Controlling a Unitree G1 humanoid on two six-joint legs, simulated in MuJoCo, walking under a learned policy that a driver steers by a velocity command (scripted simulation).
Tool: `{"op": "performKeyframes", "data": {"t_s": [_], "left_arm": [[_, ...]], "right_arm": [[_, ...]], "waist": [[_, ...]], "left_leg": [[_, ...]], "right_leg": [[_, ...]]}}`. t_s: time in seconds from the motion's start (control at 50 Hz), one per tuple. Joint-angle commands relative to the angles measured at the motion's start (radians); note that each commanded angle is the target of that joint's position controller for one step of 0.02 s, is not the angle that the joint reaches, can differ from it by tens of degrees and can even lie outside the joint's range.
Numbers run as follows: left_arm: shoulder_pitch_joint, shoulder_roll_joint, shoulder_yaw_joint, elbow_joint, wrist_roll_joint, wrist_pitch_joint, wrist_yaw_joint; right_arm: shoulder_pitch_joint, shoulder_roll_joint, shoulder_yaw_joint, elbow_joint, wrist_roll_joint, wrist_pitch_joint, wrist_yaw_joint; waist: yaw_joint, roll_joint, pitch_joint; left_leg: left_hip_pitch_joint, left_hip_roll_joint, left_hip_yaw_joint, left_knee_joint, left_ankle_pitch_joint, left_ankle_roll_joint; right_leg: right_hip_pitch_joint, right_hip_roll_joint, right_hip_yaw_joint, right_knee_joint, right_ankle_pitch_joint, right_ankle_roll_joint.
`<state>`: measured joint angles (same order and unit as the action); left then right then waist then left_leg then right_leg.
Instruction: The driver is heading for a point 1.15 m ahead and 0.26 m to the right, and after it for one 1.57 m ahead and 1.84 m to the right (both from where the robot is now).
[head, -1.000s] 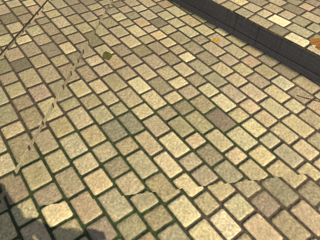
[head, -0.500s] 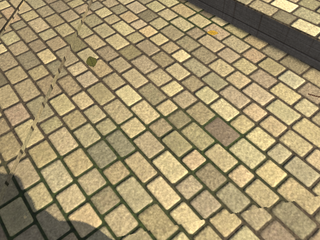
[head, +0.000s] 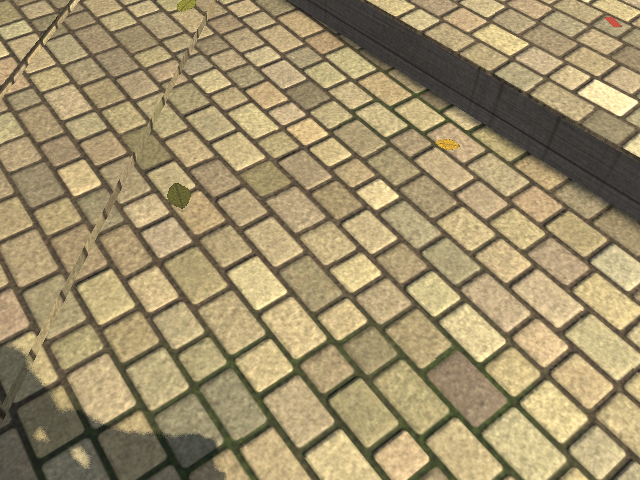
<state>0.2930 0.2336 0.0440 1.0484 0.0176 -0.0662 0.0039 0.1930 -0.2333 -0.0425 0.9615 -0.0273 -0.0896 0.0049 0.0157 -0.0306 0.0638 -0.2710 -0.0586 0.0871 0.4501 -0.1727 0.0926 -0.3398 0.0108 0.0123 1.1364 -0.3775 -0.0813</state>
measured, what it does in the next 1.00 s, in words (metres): goes down, turning right: right foot 0.03 m lower, then left foot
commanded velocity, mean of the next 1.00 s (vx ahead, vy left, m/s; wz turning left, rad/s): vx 0.50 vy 0.00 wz -0.28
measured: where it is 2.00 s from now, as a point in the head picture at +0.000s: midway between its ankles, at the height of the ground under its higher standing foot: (442, 276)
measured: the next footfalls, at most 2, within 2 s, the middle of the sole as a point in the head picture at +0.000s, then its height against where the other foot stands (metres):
right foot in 0.44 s outside the picture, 0.03 m lower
left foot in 0.94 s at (405, 387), level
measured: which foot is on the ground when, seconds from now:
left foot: down 0.00-0.44, up 0.46-0.92, down 0.94-1.00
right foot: up 0.00-0.42, down 0.44-0.96, up 0.98-1.00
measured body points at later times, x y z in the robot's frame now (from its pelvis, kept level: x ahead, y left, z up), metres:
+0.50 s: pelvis +0.27 -0.09 -0.04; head +0.31 -0.12 +0.40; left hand +0.49 +0.12 -0.16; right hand +0.19 -0.34 -0.19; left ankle +0.11 +0.07 -0.65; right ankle +0.31 -0.15 -0.77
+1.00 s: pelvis +0.56 -0.18 -0.05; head +0.58 -0.19 +0.40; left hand +0.61 +0.07 -0.20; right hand +0.61 -0.46 -0.17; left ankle +0.66 -0.16 -0.77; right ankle +0.35 -0.18 -0.70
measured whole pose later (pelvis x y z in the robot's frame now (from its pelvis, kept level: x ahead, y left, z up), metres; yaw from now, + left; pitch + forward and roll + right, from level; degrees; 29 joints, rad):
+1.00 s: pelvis +0.56 -0.18 -0.05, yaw -18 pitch -1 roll +1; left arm 0.38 0.23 0.03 1.03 0.03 -0.07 0.02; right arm 0.11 -0.24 -0.04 0.88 -0.01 -0.06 0.01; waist 0.01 -0.01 0.06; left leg -0.40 -0.09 0.09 0.56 -0.16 0.13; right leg -0.10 0.11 -0.01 0.98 -0.41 -0.08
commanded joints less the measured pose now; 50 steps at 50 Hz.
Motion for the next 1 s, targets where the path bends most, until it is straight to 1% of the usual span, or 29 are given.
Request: {"op": "performKeyframes", "data": {"t_s": [0.02,0.08,0.14,0.2,0.28,0.32,0.36,0.38,0.4,0.42,0.44,0.46,0.48,0.5,0.52,0.54,0.56,0.58,0.64,0.72,0.78,0.84,0.88,0.9,0.92,0.94,0.96,0.98,1.0], "left_arm": [[0.048,0.053,0.013,-0.031,0.018,0.025,-0.02],[-0.045,0.051,0.013,-0.076,0.017,0.044,-0.035],[-0.136,0.037,0.006,-0.116,0.01,0.042,-0.046],[-0.229,0.035,0.002,-0.152,0.004,0.027,-0.053],[-0.332,0.044,-0.003,-0.2,0.008,0.025,-0.057],[-0.365,0.053,0.0,-0.224,0.02,0.028,-0.06],[-0.341,0.065,0.008,-0.227,0.029,0.028,-0.061],[-0.276,0.08,0.017,-0.211,0.034,0.024,-0.058],[-0.165,0.099,0.03,-0.173,0.036,0.02,-0.053],[-0.008,0.125,0.048,-0.118,0.042,0.014,-0.041],[0.12,0.203,0.074,-0.092,0.046,0.009,-0.026],[0.126,0.298,0.092,-0.117,0.026,0.019,-0.02],[0.19,0.295,0.092,-0.103,0.001,0.037,-0.011],[0.118,0.24,0.08,-0.104,-0.002,0.038,0.0],[0.03,0.174,0.064,-0.124,-0.001,0.037,0.0],[-0.007,0.156,0.057,-0.134,-0.008,0.033,0.004],[-0.025,0.132,0.047,-0.135,-0.017,0.023,0.005],[-0.019,0.132,0.044,-0.13,-0.023,0.011,0.005],[0.035,0.155,0.046,-0.108,-0.024,-0.007,0.001],[0.109,0.125,0.031,-0.086,-0.021,-0.008,0.0],[0.171,0.116,0.021,-0.063,-0.013,-0.007,0.009],[0.187,0.124,0.014,-0.043,0.004,-0.009,0.018],[0.158,0.139,0.013,-0.039,0.013,-0.016,0.027],[0.142,0.149,0.015,-0.038,0.022,-0.016,0.033],[0.118,0.161,0.019,-0.041,0.027,-0.013,0.034],[0.079,0.166,0.018,-0.055,0.018,-0.014,0.033],[0.138,0.104,0.006,-0.088,-0.009,-0.02,0.021],[0.155,0.122,0.012,-0.091,0.004,-0.027,0.005],[0.072,0.132,0.011,-0.123,0.024,-0.031,0.001]], "right_arm": [[0.112,-0.085,-0.013,0.006,0.008,-0.018,-0.007],[0.131,-0.124,-0.022,0.016,0.008,-0.032,-0.007],[0.153,-0.11,-0.019,0.023,0.007,-0.034,-0.008],[0.183,-0.093,-0.015,0.038,0.015,-0.04,-0.016],[0.231,-0.116,-0.024,0.061,0.005,-0.034,-0.029],[0.258,-0.13,-0.031,0.075,0.002,-0.022,-0.035],[0.263,-0.151,-0.039,0.083,-0.001,-0.006,-0.038],[0.254,-0.166,-0.044,0.082,-0.003,0.002,-0.037],[0.244,-0.178,-0.048,0.076,-0.006,0.01,-0.035],[0.237,-0.172,-0.045,0.068,-0.006,0.019,-0.032],[0.246,-0.121,-0.034,0.039,-0.012,0.02,-0.026],[0.272,-0.044,-0.023,-0.028,0.02,0.005,-0.006],[0.103,-0.123,-0.029,-0.074,0.02,-0.011,-0.005],[0.036,-0.123,-0.024,-0.088,0.026,-0.023,-0.003],[0.046,-0.128,-0.026,-0.067,0.022,-0.027,-0.004],[0.048,-0.129,-0.028,-0.068,0.001,-0.01,-0.005],[0.082,-0.116,-0.026,-0.06,-0.02,0.012,-0.001],[0.093,-0.093,-0.021,-0.062,-0.025,0.031,0.006],[0.043,-0.074,-0.015,-0.083,-0.021,0.05,0.02],[-0.12,-0.069,-0.004,-0.135,-0.005,0.042,0.027],[-0.22,-0.06,0.009,-0.169,0.004,0.036,0.026],[-0.252,-0.068,0.014,-0.184,0.011,0.03,0.024],[-0.172,-0.09,0.006,-0.164,0.014,0.026,0.016],[-0.068,-0.11,-0.003,-0.13,0.016,0.024,0.009],[0.081,-0.13,-0.015,-0.081,0.017,0.02,0.002],[0.25,-0.153,-0.028,-0.032,0.004,0.016,-0.007],[0.362,-0.273,-0.064,-0.012,-0.013,0.023,-0.013],[0.278,-0.231,-0.058,-0.008,0.016,0.043,0.004],[0.149,-0.205,-0.054,-0.035,0.034,0.044,0.012]], "waist": [[0.001,0.071,-0.046],[0.009,0.064,-0.006],[-0.007,0.073,0.002],[-0.029,0.067,0.015],[-0.067,0.077,0.059],[-0.079,0.079,0.082],[-0.062,0.086,0.057],[-0.031,0.089,0.018],[0.012,0.091,-0.046],[0.075,0.068,-0.126],[0.109,-0.03,-0.224],[0.068,-0.256,-0.364],[0.129,-0.095,-0.337],[0.099,-0.045,-0.192],[0.051,0.033,-0.101],[0.015,0.029,-0.073],[-0.02,0.031,-0.079],[-0.04,0.021,-0.076],[-0.041,-0.001,-0.053],[0.014,-0.014,-0.011],[0.056,-0.02,0.007],[0.052,-0.02,0.025],[0.0,-0.043,-0.013],[-0.049,-0.057,-0.059],[-0.114,-0.056,-0.121],[-0.203,-0.017,-0.187],[-0.188,0.183,-0.295],[-0.119,0.205,-0.316],[-0.073,0.112,-0.156]], "left_leg": [[0.127,0.329,-0.314,-0.273,0.153,0.145],[0.102,0.31,-0.21,-0.331,0.175,0.13],[0.125,0.272,-0.093,-0.338,0.22,0.104],[0.184,0.257,-0.018,-0.306,0.238,0.078],[0.279,0.283,0.025,-0.275,0.214,0.055],[0.349,0.307,0.033,-0.233,0.292,0.051],[0.407,0.315,0.062,-0.114,0.548,0.038],[0.418,0.315,0.08,-0.001,0.675,0.028],[0.41,0.306,0.1,0.154,0.728,0.015],[0.312,0.286,0.135,0.382,0.636,-0.01],[0.046,0.245,0.14,0.699,0.229,-0.034],[-0.383,0.041,0.06,1.07,-0.451,-0.104],[-0.542,0.062,-0.083,1.062,-0.377,-0.096],[-0.58,0.125,-0.095,0.972,-0.255,-0.083],[-0.494,0.16,-0.096,0.855,-0.171,-0.083],[-0.413,0.173,-0.1,0.797,-0.162,-0.095],[-0.335,0.183,-0.109,0.745,-0.135,-0.104],[-0.295,0.177,-0.098,0.696,-0.131,-0.116],[-0.296,0.165,-0.056,0.573,-0.04,-0.131],[-0.33,0.152,-0.028,0.357,0.153,-0.11],[-0.336,0.119,-0.004,0.228,0.231,-0.083],[-0.308,0.078,0.022,0.141,0.182,-0.036],[-0.201,0.022,0.033,0.121,0.084,0.008],[-0.115,-0.006,0.026,0.116,0.03,0.03],[0.015,-0.022,0.012,0.076,0.018,0.054],[0.234,0.042,-0.069,0.021,0.064,0.097],[0.511,0.311,-0.476,0.02,0.079,0.248],[0.576,0.409,-0.834,-0.124,0.057,0.345],[0.433,0.381,-0.733,-0.166,-0.11,0.321]], "right_leg": [[-0.162,-0.087,0.055,-0.036,0.042,0.024],[-0.216,-0.105,0.048,-0.149,0.171,0.037],[-0.23,-0.107,0.011,-0.285,0.345,0.035],[-0.249,-0.105,-0.009,-0.418,0.508,0.021],[-0.246,-0.099,-0.048,-0.572,0.496,0.0],[-0.253,-0.082,-0.078,-0.619,0.401,-0.02],[-0.191,-0.035,-0.121,-0.649,0.289,-0.053],[-0.117,-0.001,-0.137,-0.656,0.246,-0.074],[-0.006,0.038,-0.153,-0.665,0.226,-0.093],[0.194,0.049,-0.142,-0.703,0.26,-0.12],[0.459,-0.132,0.076,-0.633,0.278,-0.167],[0.791,-0.403,0.608,-0.699,0.502,-0.358],[0.795,-0.368,0.595,-0.781,0.496,-0.344],[0.678,-0.326,0.441,-0.798,0.481,-0.291],[0.5,-0.283,0.353,-0.83,0.577,-0.243],[0.391,-0.25,0.31,-0.843,0.674,-0.226],[0.321,-0.213,0.258,-0.856,0.714,-0.202],[0.276,-0.186,0.225,-0.872,0.732,-0.19],[0.232,-0.14,0.158,-0.9,0.829,-0.165],[0.267,-0.107,0.122,-0.92,0.854,-0.085],[0.345,-0.12,0.125,-0.928,0.868,-0.062],[0.431,-0.157,0.091,-0.926,0.973,-0.055],[0.476,-0.172,0.055,-0.835,1.227,-0.037],[0.495,-0.178,0.04,-0.726,1.326,-0.028],[0.481,-0.176,0.024,-0.56,1.326,-0.025],[0.341,-0.153,-0.008,-0.323,1.149,-0.018],[0.027,-0.005,-0.082,0.112,0.564,0.035],[-0.237,0.116,0.006,0.288,-0.122,0.034],[-0.329,0.025,0.08,0.275,-0.043,0.012]]}}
